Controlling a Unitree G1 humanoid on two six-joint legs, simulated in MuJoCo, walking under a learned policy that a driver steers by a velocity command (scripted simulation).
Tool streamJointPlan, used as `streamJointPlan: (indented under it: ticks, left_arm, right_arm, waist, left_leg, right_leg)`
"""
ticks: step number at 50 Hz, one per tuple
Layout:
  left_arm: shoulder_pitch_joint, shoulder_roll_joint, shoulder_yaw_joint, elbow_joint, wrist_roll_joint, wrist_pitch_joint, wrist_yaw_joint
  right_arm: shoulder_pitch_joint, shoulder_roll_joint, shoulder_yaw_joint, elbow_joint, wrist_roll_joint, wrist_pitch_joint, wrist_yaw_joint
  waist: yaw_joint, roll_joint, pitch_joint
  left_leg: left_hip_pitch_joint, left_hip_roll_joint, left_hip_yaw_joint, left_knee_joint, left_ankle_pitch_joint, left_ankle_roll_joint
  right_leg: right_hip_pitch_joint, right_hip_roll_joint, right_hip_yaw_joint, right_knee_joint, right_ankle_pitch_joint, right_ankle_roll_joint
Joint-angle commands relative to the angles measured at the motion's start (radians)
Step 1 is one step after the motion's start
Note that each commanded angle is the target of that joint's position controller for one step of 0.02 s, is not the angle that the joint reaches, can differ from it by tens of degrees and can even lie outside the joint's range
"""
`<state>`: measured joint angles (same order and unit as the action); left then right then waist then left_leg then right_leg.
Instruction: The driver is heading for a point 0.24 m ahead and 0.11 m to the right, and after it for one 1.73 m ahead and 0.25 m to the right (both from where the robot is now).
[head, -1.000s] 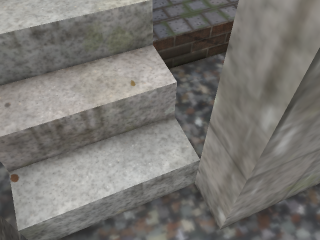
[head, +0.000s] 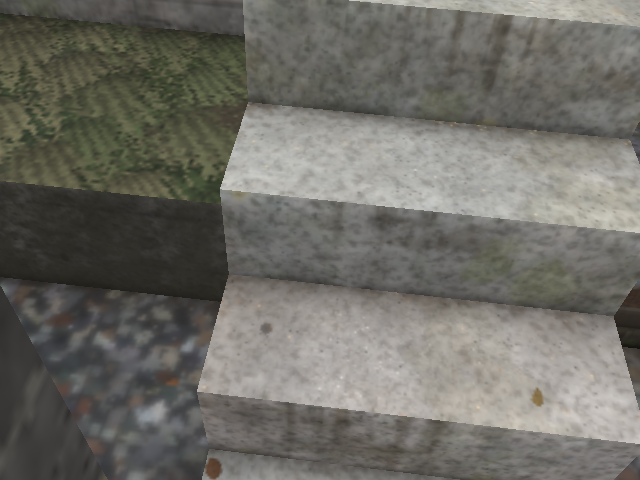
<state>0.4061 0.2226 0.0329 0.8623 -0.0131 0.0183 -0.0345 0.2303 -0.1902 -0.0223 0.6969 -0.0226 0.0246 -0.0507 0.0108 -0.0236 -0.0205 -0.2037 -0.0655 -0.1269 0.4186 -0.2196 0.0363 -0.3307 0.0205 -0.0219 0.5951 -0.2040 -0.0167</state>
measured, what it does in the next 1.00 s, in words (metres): steps on the spot, turning right: right foot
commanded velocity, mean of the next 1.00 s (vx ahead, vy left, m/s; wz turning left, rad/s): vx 0.14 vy -0.01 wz -0.30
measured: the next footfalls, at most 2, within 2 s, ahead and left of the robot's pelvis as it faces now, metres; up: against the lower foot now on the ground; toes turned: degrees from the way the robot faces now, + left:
right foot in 0.04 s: +0.05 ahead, -0.12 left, +0.00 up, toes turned -5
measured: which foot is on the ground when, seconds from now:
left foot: down 0.00-1.00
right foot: up 0.00-0.02, down 0.04-1.00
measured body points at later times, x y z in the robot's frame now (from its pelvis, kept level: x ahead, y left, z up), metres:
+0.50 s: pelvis +0.01 -0.03 -0.02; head +0.04 -0.03 +0.43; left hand +0.17 +0.18 -0.15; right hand +0.02 -0.32 -0.14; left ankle +0.00 +0.10 -0.74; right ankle +0.01 -0.12 -0.74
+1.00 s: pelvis +0.00 -0.02 -0.01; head +0.01 -0.02 +0.44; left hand +0.15 +0.18 -0.13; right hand -0.02 -0.29 -0.15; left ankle +0.00 +0.10 -0.74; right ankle +0.01 -0.12 -0.75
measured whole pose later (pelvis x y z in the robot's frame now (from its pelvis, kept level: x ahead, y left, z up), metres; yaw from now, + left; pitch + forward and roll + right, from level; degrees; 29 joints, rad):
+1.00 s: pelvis +0.00 -0.02 -0.01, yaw -16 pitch -1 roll +0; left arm 0.33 0.19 0.05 0.67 0.01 0.01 -0.06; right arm 0.25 -0.22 -0.08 0.92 0.00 0.04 -0.06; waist 0.01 0.00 0.04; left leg -0.17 0.04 0.09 0.52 -0.33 0.00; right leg -0.27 0.15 0.21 0.50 -0.19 -0.04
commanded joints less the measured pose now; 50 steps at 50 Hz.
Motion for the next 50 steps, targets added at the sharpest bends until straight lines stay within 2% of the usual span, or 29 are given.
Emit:
streamJointPlan:
  ticks: [1, 3, 4, 5, 7, 8, 9, 10, 11, 13, 14, 15, 17, 18, 19, 24, 26, 28, 30, 31, 32, 33, 35, 38, 40, 43, 45, 49, 50]
  left_arm:
    - [0.050, 0.017, -0.005, -0.050, 0.012, -0.030, -0.002]
    - [0.020, 0.025, -0.012, -0.060, 0.035, -0.057, -0.005]
    - [-0.037, 0.012, -0.039, -0.095, 0.061, -0.089, 0.007]
    - [-0.078, 0.028, -0.038, -0.097, 0.051, -0.098, 0.006]
    - [-0.045, 0.071, -0.025, -0.078, 0.024, -0.102, 0.004]
    - [-0.026, 0.097, -0.016, -0.072, 0.010, -0.096, 0.011]
    - [-0.027, 0.082, -0.011, -0.076, -0.002, -0.090, 0.019]
    - [-0.046, 0.066, -0.016, -0.096, 0.007, -0.081, 0.022]
    - [-0.057, 0.061, -0.012, -0.105, 0.010, -0.071, 0.023]
    - [-0.085, 0.072, -0.003, -0.124, 0.016, -0.051, 0.030]
    - [-0.086, 0.079, 0.003, -0.136, 0.037, -0.034, 0.029]
    - [-0.083, 0.053, 0.003, -0.116, 0.012, -0.026, 0.020]
    - [-0.117, 0.058, 0.009, -0.116, 0.022, -0.026, 0.003]
    - [-0.110, 0.093, 0.022, -0.106, 0.019, -0.019, 0.008]
    - [-0.115, 0.099, 0.027, -0.107, 0.019, -0.018, 0.009]
    - [-0.129, 0.073, 0.018, -0.101, 0.021, -0.012, 0.019]
    - [-0.132, 0.079, 0.020, -0.111, 0.029, -0.005, 0.018]
    - [-0.138, 0.112, 0.026, -0.120, 0.034, 0.003, 0.021]
    - [-0.144, 0.144, 0.036, -0.116, 0.033, 0.017, 0.029]
    - [-0.162, 0.125, 0.028, -0.108, 0.041, 0.019, 0.031]
    - [-0.245, 0.117, 0.038, -0.205, -0.012, 0.000, 0.004]
    - [-0.213, 0.109, 0.039, -0.204, -0.019, -0.012, -0.010]
    - [-0.153, 0.082, 0.037, -0.202, -0.014, -0.023, -0.026]
    - [-0.121, 0.066, 0.035, -0.226, 0.006, -0.009, -0.010]
    - [-0.095, 0.065, 0.036, -0.246, 0.014, 0.003, -0.005]
    - [-0.092, 0.082, 0.041, -0.267, 0.025, 0.000, -0.011]
    - [-0.087, 0.081, 0.040, -0.267, 0.029, -0.011, -0.021]
    - [-0.064, 0.061, 0.037, -0.254, 0.020, -0.028, -0.028]
    - [-0.045, 0.055, 0.034, -0.257, 0.013, -0.030, -0.043]
  right_arm:
    - [-0.029, -0.138, -0.030, -0.082, 0.006, 0.000, -0.010]
    - [-0.011, -0.154, -0.038, -0.079, 0.003, -0.010, -0.001]
    - [0.040, -0.064, 0.000, -0.041, 0.034, -0.020, 0.017]
    - [0.043, -0.027, 0.017, -0.016, 0.041, -0.024, 0.013]
    - [-0.030, -0.093, 0.004, -0.013, 0.023, -0.034, 0.012]
    - [-0.037, -0.121, -0.004, -0.016, 0.016, -0.041, 0.014]
    - [-0.046, -0.134, -0.012, -0.017, 0.017, -0.045, 0.016]
    - [-0.014, -0.107, -0.003, 0.006, 0.034, -0.044, 0.027]
    - [-0.027, -0.097, 0.000, 0.002, 0.043, -0.041, 0.029]
    - [-0.046, -0.091, 0.000, -0.003, 0.041, -0.038, 0.023]
    - [0.008, -0.104, -0.008, 0.019, 0.055, -0.043, 0.014]
    - [0.000, -0.114, -0.016, 0.028, 0.059, -0.040, 0.010]
    - [0.004, -0.136, -0.024, 0.025, 0.037, -0.036, 0.022]
    - [0.041, -0.141, -0.030, 0.041, 0.034, -0.043, 0.010]
    - [0.047, -0.133, -0.029, 0.044, 0.036, -0.047, 0.005]
    - [0.012, -0.175, -0.048, 0.036, 0.034, -0.042, 0.009]
    - [0.004, -0.176, -0.050, 0.043, 0.030, -0.021, 0.016]
    - [0.033, -0.164, -0.047, 0.056, 0.035, -0.003, 0.018]
    - [0.056, -0.135, -0.034, 0.066, 0.053, 0.006, 0.009]
    - [0.085, -0.125, -0.031, 0.075, 0.063, 0.004, 0.002]
    - [0.113, -0.179, -0.068, 0.113, 0.038, 0.006, -0.022]
    - [0.112, -0.206, -0.078, 0.129, 0.027, 0.008, -0.033]
    - [0.070, -0.195, -0.085, 0.127, 0.023, 0.010, -0.037]
    - [0.006, -0.177, -0.084, 0.115, 0.020, 0.010, -0.035]
    - [-0.020, -0.156, -0.078, 0.123, 0.012, 0.007, -0.032]
    - [0.024, -0.148, -0.076, 0.152, 0.017, 0.007, -0.029]
    - [0.065, -0.145, -0.077, 0.175, 0.022, 0.008, -0.025]
    - [0.073, -0.146, -0.079, 0.198, 0.025, 0.001, -0.009]
    - [0.069, -0.170, -0.093, 0.189, 0.015, 0.004, 0.012]
  waist:
    - [-0.005, 0.096, 0.027]
    - [-0.037, -0.005, 0.084]
    - [-0.066, -0.005, 0.072]
    - [-0.071, -0.062, 0.099]
    - [-0.039, -0.045, 0.058]
    - [-0.035, -0.081, 0.015]
    - [-0.030, -0.114, -0.031]
    - [-0.018, -0.104, -0.065]
    - [-0.014, -0.085, -0.038]
    - [-0.010, -0.053, -0.014]
    - [0.001, -0.069, 0.022]
    - [0.020, -0.081, 0.034]
    - [0.015, 0.005, 0.038]
    - [0.000, 0.121, 0.015]
    - [0.006, 0.121, -0.001]
    - [0.037, 0.089, -0.057]
    - [0.031, 0.046, -0.048]
    - [0.021, -0.054, -0.039]
    - [0.013, -0.136, -0.012]
    - [-0.009, -0.147, 0.022]
    - [-0.032, -0.032, 0.025]
    - [-0.005, 0.012, -0.012]
    - [0.016, 0.054, -0.042]
    - [0.018, 0.061, 0.013]
    - [0.029, 0.083, 0.056]
    - [0.005, 0.009, 0.100]
    - [-0.013, -0.048, 0.103]
    - [-0.017, -0.030, 0.073]
    - [-0.013, -0.060, 0.070]
  left_leg:
    - [-0.070, 0.303, -0.189, -0.116, 0.078, 0.077]
    - [-0.085, 0.215, -0.118, -0.015, -0.076, 0.029]
    - [-0.107, 0.069, 0.033, -0.045, -0.107, 0.003]
    - [0.007, 0.073, 0.070, -0.088, -0.035, -0.013]
    - [0.090, 0.097, 0.071, -0.073, 0.062, -0.028]
    - [0.084, 0.098, 0.085, -0.035, 0.061, -0.034]
    - [0.063, 0.093, 0.115, 0.014, 0.053, -0.049]
    - [0.053, 0.091, 0.120, 0.026, 0.010, -0.053]
    - [0.046, 0.095, 0.138, 0.036, -0.005, -0.061]
    - [0.029, 0.095, 0.156, 0.058, -0.011, -0.067]
    - [0.016, 0.105, 0.161, 0.065, -0.017, -0.072]
    - [0.054, 0.122, 0.147, 0.079, -0.011, -0.069]
    - [0.054, 0.142, 0.158, 0.073, -0.031, -0.051]
    - [0.063, 0.135, 0.168, 0.080, -0.005, -0.044]
    - [0.074, 0.151, 0.161, 0.086, 0.055, -0.034]
    - [0.060, 0.260, 0.145, 0.115, 0.283, 0.027]
    - [0.038, 0.237, 0.182, 0.158, 0.189, 0.019]
    - [0.030, 0.152, 0.219, 0.241, -0.009, -0.007]
    - [0.054, 0.050, 0.237, 0.268, -0.190, -0.042]
    - [0.047, 0.041, 0.222, 0.176, -0.206, -0.043]
    - [0.096, 0.082, 0.157, 0.165, -0.068, -0.050]
    - [0.158, 0.130, 0.138, 0.148, 0.099, -0.035]
    - [0.223, 0.216, 0.095, 0.110, 0.291, 0.007]
    - [0.090, 0.279, 0.075, 0.026, 0.129, 0.044]
    - [0.008, 0.271, 0.092, -0.005, -0.022, 0.041]
    - [0.010, 0.184, 0.148, 0.029, -0.191, -0.004]
    - [0.095, 0.144, 0.154, 0.064, -0.158, -0.018]
    - [0.161, 0.166, 0.129, 0.029, -0.082, -0.009]
    - [0.152, 0.179, 0.120, 0.025, -0.087, -0.015]
  right_leg:
    - [0.167, -0.015, 0.043, -0.218, 0.029, -0.029]
    - [0.178, -0.050, 0.118, -0.306, 0.182, -0.029]
    - [0.179, -0.157, 0.254, -0.366, 0.225, -0.015]
    - [0.065, -0.169, 0.314, -0.451, 0.126, -0.007]
    - [0.125, -0.118, 0.291, -0.416, 0.315, 0.008]
    - [0.186, -0.097, 0.270, -0.359, 0.437, 0.000]
    - [0.231, -0.076, 0.248, -0.292, 0.493, -0.011]
    - [0.231, -0.098, 0.249, -0.287, 0.459, -0.034]
    - [0.188, -0.096, 0.267, -0.288, 0.400, -0.044]
    - [0.134, -0.085, 0.285, -0.270, 0.346, -0.055]
    - [0.107, -0.060, 0.284, -0.275, 0.267, -0.060]
    - [0.031, -0.018, 0.255, -0.310, 0.091, -0.040]
    - [-0.016, -0.007, 0.257, -0.263, 0.041, -0.060]
    - [0.005, -0.031, 0.285, -0.216, 0.117, -0.063]
    - [-0.003, -0.022, 0.277, -0.178, 0.138, -0.060]
    - [0.018, 0.050, 0.176, -0.004, 0.200, -0.035]
    - [0.004, 0.041, 0.203, -0.003, 0.257, -0.042]
    - [-0.026, -0.009, 0.329, -0.114, 0.273, -0.060]
    - [-0.065, -0.044, 0.459, -0.233, 0.246, -0.082]
    - [-0.046, -0.040, 0.461, -0.247, 0.233, -0.094]
    - [-0.039, -0.032, 0.460, -0.186, 0.262, -0.121]
    - [-0.060, -0.020, 0.416, -0.150, 0.227, -0.100]
    - [-0.075, 0.018, 0.342, -0.097, 0.125, -0.049]
    - [-0.041, 0.047, 0.273, -0.038, 0.038, -0.005]
    - [-0.021, 0.046, 0.258, -0.046, 0.006, 0.000]
    - [-0.053, 0.022, 0.328, -0.159, 0.019, -0.019]
    - [-0.111, -0.003, 0.400, -0.245, -0.059, -0.038]
    - [-0.091, -0.002, 0.386, -0.269, -0.048, -0.028]
    - [-0.085, 0.016, 0.362, -0.272, -0.030, -0.017]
